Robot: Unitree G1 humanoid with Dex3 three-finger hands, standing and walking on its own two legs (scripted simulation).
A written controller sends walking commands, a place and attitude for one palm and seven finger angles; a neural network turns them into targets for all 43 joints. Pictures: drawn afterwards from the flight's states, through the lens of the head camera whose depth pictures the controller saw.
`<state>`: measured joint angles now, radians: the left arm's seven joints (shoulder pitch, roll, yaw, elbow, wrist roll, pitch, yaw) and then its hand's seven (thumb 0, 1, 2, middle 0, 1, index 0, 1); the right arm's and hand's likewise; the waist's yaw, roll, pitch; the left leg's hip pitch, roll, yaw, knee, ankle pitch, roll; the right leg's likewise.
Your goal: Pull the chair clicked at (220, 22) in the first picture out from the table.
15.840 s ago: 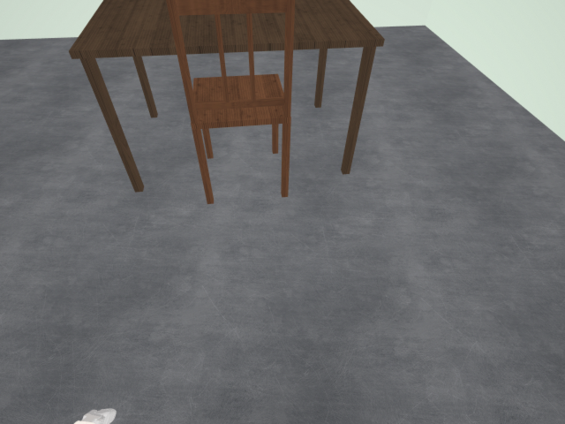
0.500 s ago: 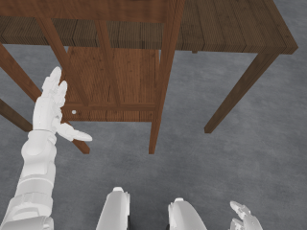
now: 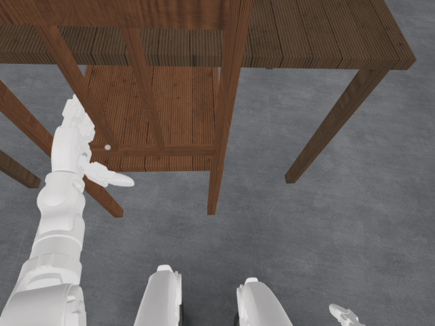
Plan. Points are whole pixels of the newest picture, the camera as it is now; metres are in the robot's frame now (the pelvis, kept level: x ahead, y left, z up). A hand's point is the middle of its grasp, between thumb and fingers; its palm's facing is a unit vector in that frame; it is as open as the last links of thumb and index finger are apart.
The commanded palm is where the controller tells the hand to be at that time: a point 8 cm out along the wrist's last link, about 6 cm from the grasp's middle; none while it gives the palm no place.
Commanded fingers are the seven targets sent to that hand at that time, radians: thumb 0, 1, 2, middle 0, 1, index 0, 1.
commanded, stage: push the fingers through the gap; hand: left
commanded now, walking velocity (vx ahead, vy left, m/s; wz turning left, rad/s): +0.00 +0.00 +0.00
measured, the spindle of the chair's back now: (89, 102) +0.49 +0.23 +0.06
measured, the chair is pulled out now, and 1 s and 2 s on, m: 0.00 0.00 0.01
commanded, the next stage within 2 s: hook a spindle and tug to test in 0.74 s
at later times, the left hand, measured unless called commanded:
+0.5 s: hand (109, 127) +0.46 +0.19 +0.03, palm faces +0.03 -1.00 -0.05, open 16.9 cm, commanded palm +0.44 +0.24 +0.03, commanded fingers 0.00 -0.50 0.30 -0.06 -0.08 -0.06 -0.08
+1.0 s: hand (107, 132) +0.45 +0.20 +0.03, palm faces +0.01 -1.00 -0.04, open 16.7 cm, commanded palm +0.44 +0.24 +0.03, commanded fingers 0.00 -0.50 0.30 -0.22 -0.57 -0.22 -0.57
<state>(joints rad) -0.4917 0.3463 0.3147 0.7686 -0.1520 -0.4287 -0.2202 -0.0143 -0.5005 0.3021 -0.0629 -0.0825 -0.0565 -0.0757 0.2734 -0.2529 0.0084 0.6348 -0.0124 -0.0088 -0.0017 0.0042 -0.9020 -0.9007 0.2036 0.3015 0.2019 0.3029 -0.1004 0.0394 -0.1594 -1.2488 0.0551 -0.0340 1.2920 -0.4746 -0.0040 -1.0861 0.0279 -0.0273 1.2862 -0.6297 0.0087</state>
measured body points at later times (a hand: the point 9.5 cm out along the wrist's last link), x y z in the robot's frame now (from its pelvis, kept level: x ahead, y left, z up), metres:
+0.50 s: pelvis +0.00 +0.00 -0.01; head +0.14 +0.02 +0.42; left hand +0.46 +0.25 +0.04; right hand +0.05 -0.26 -0.13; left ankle +0.06 +0.12 -0.61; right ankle -0.01 -0.13 -0.61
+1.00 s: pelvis +0.00 +0.01 +0.00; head +0.13 +0.03 +0.43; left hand +0.45 +0.25 +0.04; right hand +0.07 -0.26 -0.12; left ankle +0.06 +0.12 -0.61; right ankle -0.01 -0.13 -0.61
